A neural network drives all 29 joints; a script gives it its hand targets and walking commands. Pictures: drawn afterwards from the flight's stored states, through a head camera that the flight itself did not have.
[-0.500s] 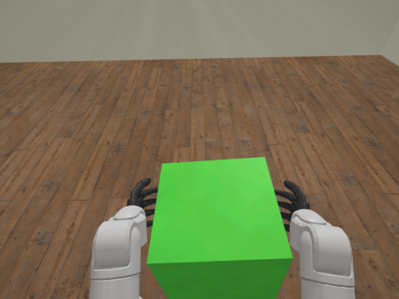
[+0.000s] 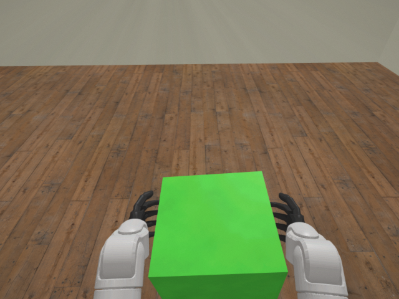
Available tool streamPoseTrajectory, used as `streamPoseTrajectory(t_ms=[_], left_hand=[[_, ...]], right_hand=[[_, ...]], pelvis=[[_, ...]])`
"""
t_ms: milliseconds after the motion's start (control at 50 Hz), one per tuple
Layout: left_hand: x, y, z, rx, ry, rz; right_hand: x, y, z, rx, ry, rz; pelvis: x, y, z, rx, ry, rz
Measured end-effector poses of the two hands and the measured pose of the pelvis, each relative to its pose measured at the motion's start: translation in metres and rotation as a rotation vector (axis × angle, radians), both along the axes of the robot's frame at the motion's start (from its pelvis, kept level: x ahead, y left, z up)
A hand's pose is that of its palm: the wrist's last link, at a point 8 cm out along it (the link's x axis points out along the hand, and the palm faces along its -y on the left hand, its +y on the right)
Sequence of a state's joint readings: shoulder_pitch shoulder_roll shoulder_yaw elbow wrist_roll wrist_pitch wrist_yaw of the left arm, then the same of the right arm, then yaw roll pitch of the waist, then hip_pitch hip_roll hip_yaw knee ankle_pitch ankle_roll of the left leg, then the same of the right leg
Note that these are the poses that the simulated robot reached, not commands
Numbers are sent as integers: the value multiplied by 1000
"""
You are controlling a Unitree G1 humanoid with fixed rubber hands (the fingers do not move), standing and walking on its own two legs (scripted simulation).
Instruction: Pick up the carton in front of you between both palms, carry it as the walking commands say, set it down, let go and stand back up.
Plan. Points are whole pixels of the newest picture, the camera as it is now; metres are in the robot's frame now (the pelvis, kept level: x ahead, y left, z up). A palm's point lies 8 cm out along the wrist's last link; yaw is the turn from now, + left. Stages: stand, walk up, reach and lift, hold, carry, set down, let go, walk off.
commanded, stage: carry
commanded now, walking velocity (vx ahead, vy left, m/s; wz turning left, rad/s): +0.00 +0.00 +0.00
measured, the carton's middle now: (216, 247) +0.27 -0.01 -0.02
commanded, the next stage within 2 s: hold in 0.66 s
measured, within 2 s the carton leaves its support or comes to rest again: neither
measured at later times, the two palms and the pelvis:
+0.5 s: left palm (139, 236) +0.25 +0.15 +0.04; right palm (291, 240) +0.25 -0.15 +0.04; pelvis -0.04 +0.00 +0.00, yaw +0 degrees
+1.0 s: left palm (133, 255) +0.21 +0.15 +0.05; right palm (297, 257) +0.22 -0.15 +0.05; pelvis -0.06 +0.00 +0.01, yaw +1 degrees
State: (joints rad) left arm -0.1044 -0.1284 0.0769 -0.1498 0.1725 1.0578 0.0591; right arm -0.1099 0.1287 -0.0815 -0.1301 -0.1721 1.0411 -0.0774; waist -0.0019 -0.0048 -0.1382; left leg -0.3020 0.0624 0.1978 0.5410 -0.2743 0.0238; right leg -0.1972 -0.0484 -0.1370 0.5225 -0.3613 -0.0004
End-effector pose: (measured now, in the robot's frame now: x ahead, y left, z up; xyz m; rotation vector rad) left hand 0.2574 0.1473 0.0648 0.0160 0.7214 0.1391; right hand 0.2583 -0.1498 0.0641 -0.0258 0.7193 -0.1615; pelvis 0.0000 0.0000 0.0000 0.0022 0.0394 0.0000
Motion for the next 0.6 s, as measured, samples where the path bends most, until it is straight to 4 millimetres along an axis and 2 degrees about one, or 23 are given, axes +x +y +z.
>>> streamPoseTrajectory(t_ms=[180, 340, 600], left_hand=[[-9, 1, -16, 30, -3, -19], [-5, 2, -29, 44, -21, -31], [-8, 2, -23, 31, -68, -21]], right_hand=[[-8, 2, -15, -35, -3, 27], [-6, 2, -29, -48, -20, 40], [-8, 2, -22, -35, -67, 30]], pelvis=[[-16, 1, 2, -3, -7, 1], [-30, 1, 2, -4, -7, 1], [-35, 1, 2, -5, -3, 0]])
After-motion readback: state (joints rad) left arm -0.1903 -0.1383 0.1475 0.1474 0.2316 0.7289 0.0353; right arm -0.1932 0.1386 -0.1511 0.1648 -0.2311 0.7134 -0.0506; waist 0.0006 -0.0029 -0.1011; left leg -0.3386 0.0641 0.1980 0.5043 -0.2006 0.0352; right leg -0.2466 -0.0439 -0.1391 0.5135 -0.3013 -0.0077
